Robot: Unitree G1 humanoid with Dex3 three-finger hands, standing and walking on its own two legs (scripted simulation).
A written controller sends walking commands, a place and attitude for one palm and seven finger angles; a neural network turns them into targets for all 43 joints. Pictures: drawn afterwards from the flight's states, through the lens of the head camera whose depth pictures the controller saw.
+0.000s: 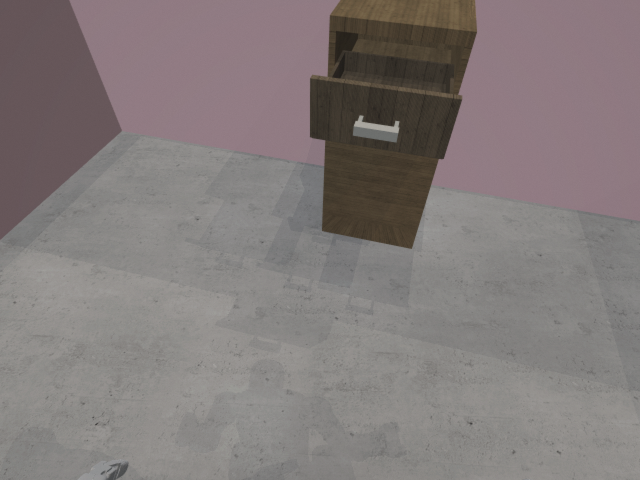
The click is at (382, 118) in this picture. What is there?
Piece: drawer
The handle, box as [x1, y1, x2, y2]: [353, 115, 399, 141]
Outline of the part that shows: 355,121 353,135 396,141 399,121 395,121 393,127 363,122 363,116 360,115 358,120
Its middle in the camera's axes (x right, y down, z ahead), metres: +0.13 -0.27 +0.92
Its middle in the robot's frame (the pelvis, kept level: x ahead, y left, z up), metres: +0.87 -0.09 -0.02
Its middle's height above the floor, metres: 0.75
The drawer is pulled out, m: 0.30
